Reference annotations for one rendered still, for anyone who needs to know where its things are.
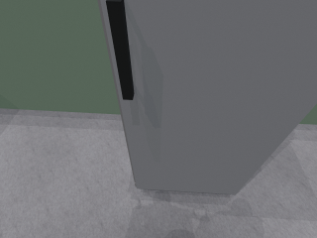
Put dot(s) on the handle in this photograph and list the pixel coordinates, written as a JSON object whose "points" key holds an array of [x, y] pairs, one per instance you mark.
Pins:
{"points": [[118, 25]]}

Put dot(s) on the fridge door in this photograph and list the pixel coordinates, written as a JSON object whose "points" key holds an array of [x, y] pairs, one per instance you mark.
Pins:
{"points": [[218, 86]]}

